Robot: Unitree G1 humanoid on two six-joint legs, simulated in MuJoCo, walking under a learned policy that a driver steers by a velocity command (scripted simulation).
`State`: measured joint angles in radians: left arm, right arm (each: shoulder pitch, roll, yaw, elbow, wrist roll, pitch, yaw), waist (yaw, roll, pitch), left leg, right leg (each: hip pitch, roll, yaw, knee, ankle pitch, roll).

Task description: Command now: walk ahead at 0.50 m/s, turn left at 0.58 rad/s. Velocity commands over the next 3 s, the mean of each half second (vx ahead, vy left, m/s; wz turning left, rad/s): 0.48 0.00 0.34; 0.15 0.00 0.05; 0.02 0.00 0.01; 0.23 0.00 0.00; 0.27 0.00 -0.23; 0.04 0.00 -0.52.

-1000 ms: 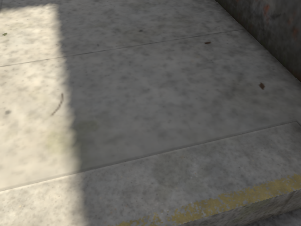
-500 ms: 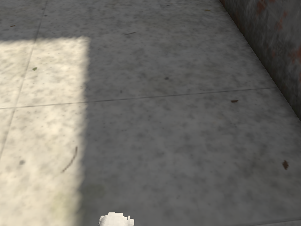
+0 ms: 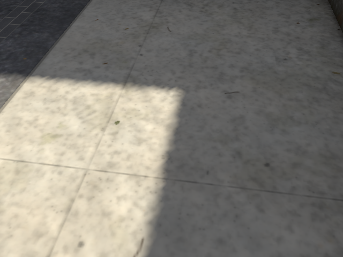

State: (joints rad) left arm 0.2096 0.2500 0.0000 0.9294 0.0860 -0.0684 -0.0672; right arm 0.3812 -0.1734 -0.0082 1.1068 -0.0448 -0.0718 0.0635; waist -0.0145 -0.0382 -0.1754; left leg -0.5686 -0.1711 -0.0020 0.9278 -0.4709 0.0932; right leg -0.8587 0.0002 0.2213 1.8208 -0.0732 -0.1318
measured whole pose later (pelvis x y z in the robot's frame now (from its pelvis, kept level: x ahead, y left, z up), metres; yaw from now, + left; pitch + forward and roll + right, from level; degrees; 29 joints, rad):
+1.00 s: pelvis +0.38 -0.04 +0.05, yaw +9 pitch +1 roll +1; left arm 0.19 0.19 0.04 1.00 0.02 -0.01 0.05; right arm 0.12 -0.17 -0.04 0.89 -0.01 0.00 -0.03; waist 0.01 -0.01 0.00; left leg -0.43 -0.03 0.03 0.51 -0.11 0.04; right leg -0.35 -0.06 0.02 0.67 -0.34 0.04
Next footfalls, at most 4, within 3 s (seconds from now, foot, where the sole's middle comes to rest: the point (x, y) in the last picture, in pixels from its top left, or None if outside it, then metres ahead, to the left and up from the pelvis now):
0.26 right None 0.32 -0.15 -0.72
0.74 left None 0.51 0.08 -0.72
1.02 right None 0.46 -0.18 -0.72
2.28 right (204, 190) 0.87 -0.12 -0.72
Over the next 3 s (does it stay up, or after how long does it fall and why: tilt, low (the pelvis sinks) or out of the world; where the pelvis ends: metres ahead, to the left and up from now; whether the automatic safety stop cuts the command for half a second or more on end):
stays up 0.81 -0.02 0.06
